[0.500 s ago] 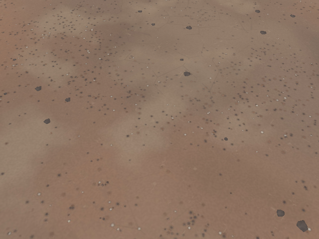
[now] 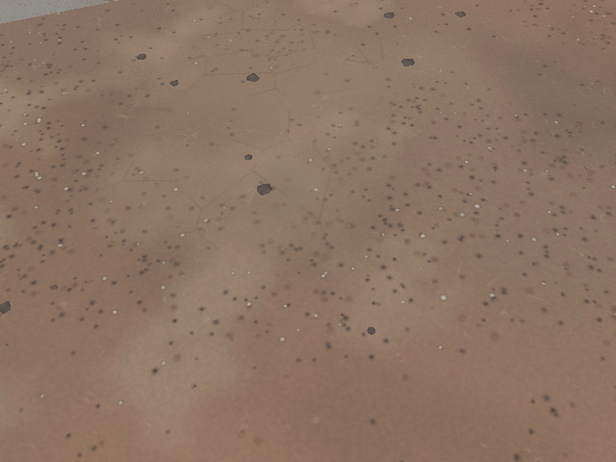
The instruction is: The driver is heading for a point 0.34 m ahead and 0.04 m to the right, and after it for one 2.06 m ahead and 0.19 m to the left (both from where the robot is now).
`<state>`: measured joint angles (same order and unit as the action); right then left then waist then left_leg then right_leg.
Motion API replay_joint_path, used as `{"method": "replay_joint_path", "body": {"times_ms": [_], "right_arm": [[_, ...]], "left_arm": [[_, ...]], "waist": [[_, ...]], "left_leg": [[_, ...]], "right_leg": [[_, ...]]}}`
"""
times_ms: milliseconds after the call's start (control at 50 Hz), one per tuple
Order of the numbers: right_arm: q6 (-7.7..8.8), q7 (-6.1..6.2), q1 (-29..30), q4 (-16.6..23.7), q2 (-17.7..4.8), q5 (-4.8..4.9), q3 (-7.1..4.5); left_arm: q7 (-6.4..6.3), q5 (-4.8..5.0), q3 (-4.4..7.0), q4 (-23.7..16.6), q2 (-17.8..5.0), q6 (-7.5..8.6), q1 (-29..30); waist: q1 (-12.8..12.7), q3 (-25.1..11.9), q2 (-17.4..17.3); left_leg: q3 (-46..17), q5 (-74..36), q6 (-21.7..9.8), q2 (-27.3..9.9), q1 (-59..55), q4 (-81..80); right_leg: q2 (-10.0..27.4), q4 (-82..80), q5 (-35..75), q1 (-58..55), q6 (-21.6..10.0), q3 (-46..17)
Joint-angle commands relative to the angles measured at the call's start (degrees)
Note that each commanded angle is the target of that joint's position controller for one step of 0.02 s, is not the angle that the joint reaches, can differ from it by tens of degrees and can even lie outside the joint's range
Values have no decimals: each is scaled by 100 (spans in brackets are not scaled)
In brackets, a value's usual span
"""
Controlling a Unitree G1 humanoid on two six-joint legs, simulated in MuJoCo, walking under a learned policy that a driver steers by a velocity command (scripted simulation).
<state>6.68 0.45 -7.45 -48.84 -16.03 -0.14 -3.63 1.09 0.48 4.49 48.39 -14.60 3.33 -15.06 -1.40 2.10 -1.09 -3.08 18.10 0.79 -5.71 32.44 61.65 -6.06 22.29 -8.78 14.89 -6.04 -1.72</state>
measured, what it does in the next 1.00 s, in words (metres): walks ahead: left foot, then right foot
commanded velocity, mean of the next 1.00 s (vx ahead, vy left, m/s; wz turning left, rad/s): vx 0.50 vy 0.00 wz -0.17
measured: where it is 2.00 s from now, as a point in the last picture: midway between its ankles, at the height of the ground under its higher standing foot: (321, 227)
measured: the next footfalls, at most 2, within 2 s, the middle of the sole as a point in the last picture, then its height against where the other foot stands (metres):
left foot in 0.28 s outside the picture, level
right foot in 0.76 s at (426, 434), level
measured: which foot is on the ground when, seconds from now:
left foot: up 0.00-0.26, down 0.28-0.76, up 0.78-1.00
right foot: down 0.00-0.28, up 0.30-0.74, down 0.76-1.00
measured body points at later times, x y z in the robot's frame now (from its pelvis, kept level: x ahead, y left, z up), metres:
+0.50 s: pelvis +0.29 +0.05 +0.00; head +0.31 +0.05 +0.45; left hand +0.49 +0.28 -0.11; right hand +0.28 -0.24 -0.11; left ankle +0.32 +0.15 -0.74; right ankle +0.27 -0.11 -0.66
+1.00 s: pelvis +0.52 -0.07 +0.00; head +0.54 -0.08 +0.45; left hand +0.63 +0.20 -0.11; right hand +0.62 -0.37 -0.11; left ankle +0.60 +0.08 -0.66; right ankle +0.49 -0.18 -0.74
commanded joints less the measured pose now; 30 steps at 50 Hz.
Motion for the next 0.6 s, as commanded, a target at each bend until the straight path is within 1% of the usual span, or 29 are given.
{"method": "replay_joint_path", "body": {"times_ms": [20,60,100,120,160,180,220,240,260,280,300,320,340,360,380,400,420,440,480,500,540,580,600], "right_arm": [[-54,53,49,385,-431,-73,-127],[-47,30,495,520,-329,-69,-84],[-17,-18,885,648,-264,-20,-43],[-4,-39,1037,717,-288,15,-40],[28,-80,1194,824,-411,61,-60],[52,-104,1190,850,-499,68,-82],[117,-143,1038,855,-659,81,-130],[152,-146,757,792,-713,79,-159],[181,-123,213,657,-853,32,-235],[206,-86,-632,560,-1133,-77,-318],[126,-62,-1350,402,-1669,-152,-459],[77,-97,-1369,383,-1280,3,-380],[42,-84,-1035,519,-814,35,-252],[-10,-71,-724,572,-672,-11,-196],[-45,-73,-486,549,-545,-49,-150],[-45,-65,-373,529,-447,-86,-109],[-32,-67,-339,497,-440,-84,-111],[-11,-71,-354,460,-459,-53,-125],[47,-108,-592,295,-594,-37,-162],[50,-119,-652,232,-669,-21,-180],[0,-121,-627,194,-761,60,-190],[-67,-111,-726,165,-853,129,-200],[-95,-107,-878,119,-920,150,-213]], "left_arm": [[-131,18,221,-482,-999,109,146],[-179,48,236,-473,-1027,81,-11],[-196,63,238,-443,-1018,47,-198],[-195,70,241,-410,-1021,35,-308],[-201,103,237,-359,-981,8,-461],[-213,109,231,-353,-951,-11,-504],[-245,83,241,-389,-965,-49,-477],[-252,70,235,-431,-943,-70,-416],[-245,47,184,-497,-806,-72,-361],[-216,-7,67,-620,-507,-50,-303],[-208,109,-42,-770,-125,22,-1099],[-208,189,-4,-733,-580,49,-1184],[-207,186,112,-755,-1032,24,-667],[-218,133,132,-835,-1044,-14,-269],[-208,75,145,-914,-969,-27,-56],[-180,80,165,-946,-874,-58,-58],[-155,117,152,-963,-746,-96,-121],[-140,134,128,-997,-616,-133,-124],[-150,70,61,-1093,-411,-138,16],[-148,39,30,-1139,-355,-121,110],[-98,-18,-26,-1229,-321,-52,429],[-36,-14,-81,-1309,-262,39,903],[-4,3,-98,-1350,-253,71,1123]], "waist": [[196,-284,330],[28,-205,418],[-155,-169,533],[-226,-164,567],[-269,-169,607],[-248,-194,624],[-114,-237,751],[56,-309,832],[329,-598,803],[714,-1319,408],[500,-2185,-1312],[520,-2168,-1603],[655,-1339,-881],[604,-839,-448],[489,-451,-362],[342,-297,-490],[271,-234,-592],[245,-215,-594],[241,-195,-373],[215,-185,-316],[213,-144,-265],[361,-41,-252],[453,-15,-251]], "left_leg": [[57,-764,231,-22,236,-962],[84,-1620,270,160,31,-1947],[130,-2267,259,365,-272,-2702],[124,-2423,252,433,-373,-2894],[-15,-2354,203,477,-413,-3196],[-90,-2213,161,482,-437,-3341],[-134,-1715,35,491,-639,-3464],[-63,-1552,-64,521,-996,-3593],[-20,-1528,-228,480,-1810,-3726],[-690,-1319,-569,-292,-3225,-3546],[-3144,-411,-1503,-1686,-5335,-3876],[-4339,900,-1649,-1990,-5435,-4324],[-3472,1161,-1354,-1714,-4727,-4439],[-2597,576,-1130,-1452,-3962,-4494],[-1999,-63,-1063,-1208,-3292,-4646],[-1531,-484,-992,-1030,-2878,-4791],[-1197,-698,-977,-930,-2630,-4946],[-939,-917,-1025,-906,-2539,-5070],[-744,-1379,-1237,-909,-2440,-5246],[-650,-1627,-1317,-916,-2478,-5295],[-378,-1974,-1329,-790,-2510,-5342],[-108,-2094,-1227,-585,-2388,-5308],[-76,-2102,-1204,-564,-2379,-5262]], "right_leg": [[1410,-1089,1324,-48,-1067,-1382],[1167,-1037,1044,115,-853,-1149],[1071,-974,694,194,-699,-1124],[1111,-940,556,154,-660,-1222],[1237,-689,346,-161,-608,-1506],[1311,-501,268,-383,-575,-1687],[1449,-119,357,-682,-505,-2018],[1411,121,508,-713,-438,-2095],[1157,652,792,-588,-287,-1992],[811,2047,445,22,-80,-1587],[-32,4051,-1698,1997,355,-769],[337,5012,-2538,2939,419,-828],[611,5322,-2051,3215,444,-853],[833,5272,-1604,3095,470,-626],[989,4981,-1298,2941,481,-583],[1156,4755,-1103,2695,467,-580],[1236,4605,-1005,2501,468,-511],[1279,4487,-945,2472,485,-439],[1252,3988,-737,2469,512,-472],[1243,3647,-570,2507,528,-450],[1291,2815,18,2427,555,-199],[1163,1942,559,2080,590,19],[1065,1639,714,1904,628,104]]}}
Velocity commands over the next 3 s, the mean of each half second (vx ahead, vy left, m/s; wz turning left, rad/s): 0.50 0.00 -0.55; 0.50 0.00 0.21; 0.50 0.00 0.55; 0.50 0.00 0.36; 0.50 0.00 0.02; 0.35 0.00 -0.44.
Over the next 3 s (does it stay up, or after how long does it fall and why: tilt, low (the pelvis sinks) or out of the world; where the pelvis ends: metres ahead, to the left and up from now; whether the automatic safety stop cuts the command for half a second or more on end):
stays up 1.55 0.19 -0.01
